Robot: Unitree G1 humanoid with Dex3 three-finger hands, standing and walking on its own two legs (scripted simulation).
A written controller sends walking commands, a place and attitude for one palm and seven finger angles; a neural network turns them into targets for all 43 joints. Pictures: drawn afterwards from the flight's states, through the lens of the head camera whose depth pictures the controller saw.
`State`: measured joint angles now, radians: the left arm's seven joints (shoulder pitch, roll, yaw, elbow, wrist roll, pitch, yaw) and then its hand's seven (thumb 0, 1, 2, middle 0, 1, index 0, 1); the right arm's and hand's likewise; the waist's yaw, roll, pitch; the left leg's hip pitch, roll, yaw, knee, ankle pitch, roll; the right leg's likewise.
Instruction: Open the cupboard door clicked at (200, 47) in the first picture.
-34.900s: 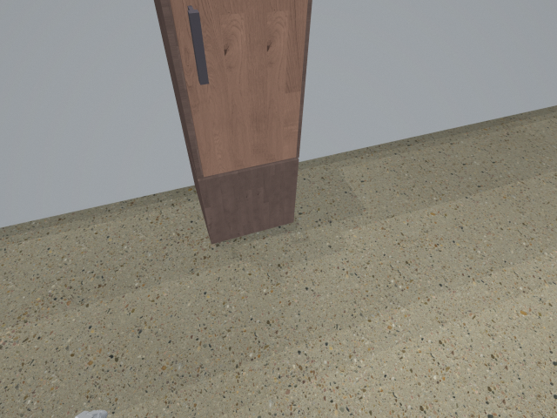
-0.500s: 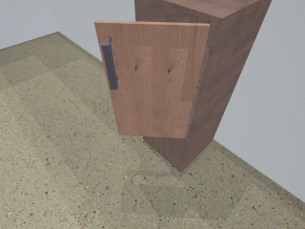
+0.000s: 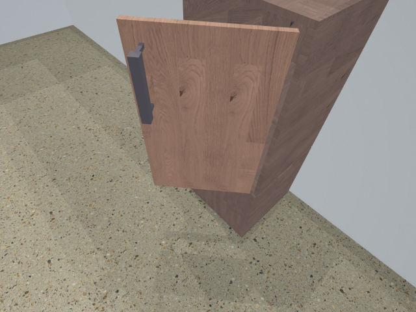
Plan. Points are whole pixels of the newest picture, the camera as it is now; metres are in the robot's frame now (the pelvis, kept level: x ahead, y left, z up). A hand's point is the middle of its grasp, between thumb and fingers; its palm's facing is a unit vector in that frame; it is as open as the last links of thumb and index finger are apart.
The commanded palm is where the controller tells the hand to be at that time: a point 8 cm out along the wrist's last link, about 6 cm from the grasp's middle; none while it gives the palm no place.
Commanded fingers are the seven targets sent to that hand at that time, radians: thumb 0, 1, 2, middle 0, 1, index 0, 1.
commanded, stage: come to a stop and stand still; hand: left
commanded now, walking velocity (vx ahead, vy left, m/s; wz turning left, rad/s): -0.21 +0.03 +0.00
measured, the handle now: (144, 85) +0.55 +0.19 +0.13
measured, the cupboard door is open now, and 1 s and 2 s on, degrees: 42 42 42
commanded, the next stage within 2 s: look again from close up in 0.80 s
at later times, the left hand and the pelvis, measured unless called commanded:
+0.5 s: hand out of the picture +0.05 +0.21 -0.16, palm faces -0.02 -0.97 -0.24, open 7.4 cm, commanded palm none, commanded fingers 0.00 0.90 0.90 -0.20 -0.30 -0.20 -0.30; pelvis -0.02 +0.02 +0.00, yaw -3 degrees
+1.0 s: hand out of the picture +0.00 +0.22 -0.15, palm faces -0.07 -0.97 -0.24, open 7.4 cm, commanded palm none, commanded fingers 0.00 0.90 0.90 -0.20 -0.30 -0.20 -0.30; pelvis -0.01 +0.03 +0.02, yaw -4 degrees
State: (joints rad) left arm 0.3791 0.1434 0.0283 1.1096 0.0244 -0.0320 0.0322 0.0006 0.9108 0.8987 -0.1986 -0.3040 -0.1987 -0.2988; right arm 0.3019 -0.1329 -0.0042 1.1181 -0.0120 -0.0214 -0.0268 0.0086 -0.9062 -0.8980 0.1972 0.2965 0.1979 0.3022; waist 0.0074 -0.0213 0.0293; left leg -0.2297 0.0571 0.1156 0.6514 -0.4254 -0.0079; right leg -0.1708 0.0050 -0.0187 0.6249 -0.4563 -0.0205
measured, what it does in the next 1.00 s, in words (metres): stands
